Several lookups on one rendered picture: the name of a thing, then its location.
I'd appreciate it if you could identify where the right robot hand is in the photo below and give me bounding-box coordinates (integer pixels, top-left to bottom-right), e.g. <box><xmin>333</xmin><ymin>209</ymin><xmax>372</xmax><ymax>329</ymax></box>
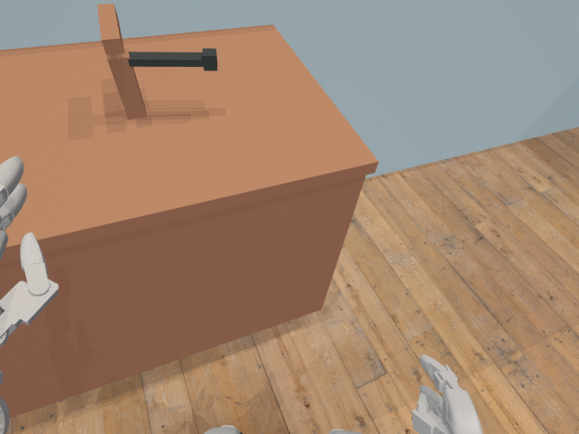
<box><xmin>413</xmin><ymin>354</ymin><xmax>483</xmax><ymax>434</ymax></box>

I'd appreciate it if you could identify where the counter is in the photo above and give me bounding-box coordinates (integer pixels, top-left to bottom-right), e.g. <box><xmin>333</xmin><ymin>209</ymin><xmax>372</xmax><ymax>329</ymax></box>
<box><xmin>0</xmin><ymin>4</ymin><xmax>378</xmax><ymax>418</ymax></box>

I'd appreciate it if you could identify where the left robot hand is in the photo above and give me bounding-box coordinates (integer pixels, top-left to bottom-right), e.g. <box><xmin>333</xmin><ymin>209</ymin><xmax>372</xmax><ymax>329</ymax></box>
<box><xmin>0</xmin><ymin>156</ymin><xmax>59</xmax><ymax>347</ymax></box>

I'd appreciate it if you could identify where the tap lever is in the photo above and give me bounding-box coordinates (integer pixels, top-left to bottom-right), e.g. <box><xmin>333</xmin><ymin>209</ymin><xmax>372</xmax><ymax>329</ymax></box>
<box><xmin>128</xmin><ymin>48</ymin><xmax>217</xmax><ymax>71</ymax></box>

